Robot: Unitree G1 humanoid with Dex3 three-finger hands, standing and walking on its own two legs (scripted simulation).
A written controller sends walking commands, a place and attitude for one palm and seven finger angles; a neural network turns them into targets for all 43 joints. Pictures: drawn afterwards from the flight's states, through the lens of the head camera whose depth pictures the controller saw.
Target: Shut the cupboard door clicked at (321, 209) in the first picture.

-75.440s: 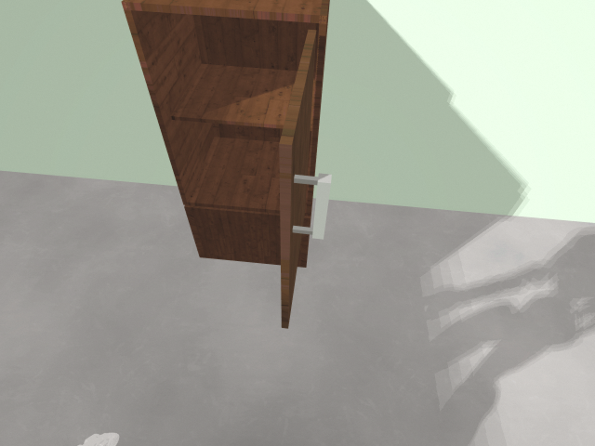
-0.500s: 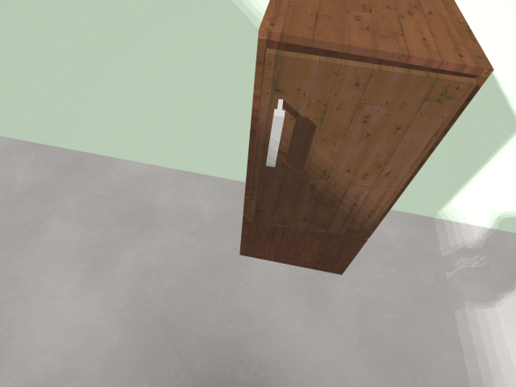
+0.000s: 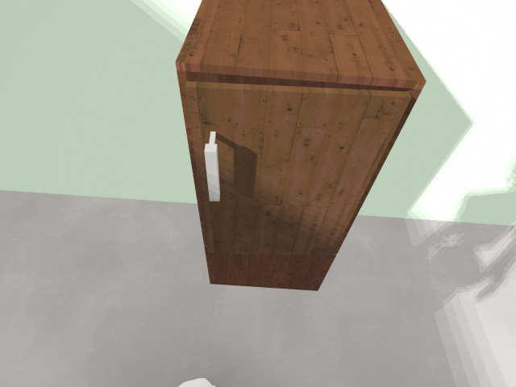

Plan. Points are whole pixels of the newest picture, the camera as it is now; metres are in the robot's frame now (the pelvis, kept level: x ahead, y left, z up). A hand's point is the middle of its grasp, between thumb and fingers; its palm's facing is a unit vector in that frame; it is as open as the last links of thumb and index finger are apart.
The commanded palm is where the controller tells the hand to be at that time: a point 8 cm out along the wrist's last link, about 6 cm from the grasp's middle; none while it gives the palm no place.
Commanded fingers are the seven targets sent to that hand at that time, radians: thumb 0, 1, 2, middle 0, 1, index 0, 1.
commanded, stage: come to a stop and stand still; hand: left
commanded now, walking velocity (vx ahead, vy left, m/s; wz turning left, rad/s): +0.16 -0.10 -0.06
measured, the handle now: (213, 167) +0.53 +0.12 +0.00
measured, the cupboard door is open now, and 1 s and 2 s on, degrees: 3 3 3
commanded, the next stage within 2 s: look again from close up in 1.96 s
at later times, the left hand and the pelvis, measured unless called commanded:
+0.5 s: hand out of the picture +0.15 +0.14 -0.17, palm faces -0.02 -0.97 -0.25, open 7.4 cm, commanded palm none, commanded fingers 0.00 0.90 0.90 -0.20 -0.30 -0.20 -0.30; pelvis +0.07 -0.05 -0.01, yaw -2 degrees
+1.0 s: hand out of the picture +0.08 +0.18 -0.16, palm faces -0.03 -0.96 -0.27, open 7.4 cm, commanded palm none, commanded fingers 0.00 0.90 0.90 -0.20 -0.30 -0.20 -0.30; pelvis +0.06 -0.02 +0.00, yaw -3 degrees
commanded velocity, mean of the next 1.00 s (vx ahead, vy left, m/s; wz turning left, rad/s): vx -0.07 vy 0.05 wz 0.00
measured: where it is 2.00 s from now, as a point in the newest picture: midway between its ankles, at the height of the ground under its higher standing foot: outside the picture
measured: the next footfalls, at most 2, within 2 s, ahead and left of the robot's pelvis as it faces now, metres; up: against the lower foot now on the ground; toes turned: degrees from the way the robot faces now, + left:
left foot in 0.06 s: +0.12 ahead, +0.10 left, +0.00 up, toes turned +7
right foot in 0.38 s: +0.14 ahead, -0.17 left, +0.00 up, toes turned -3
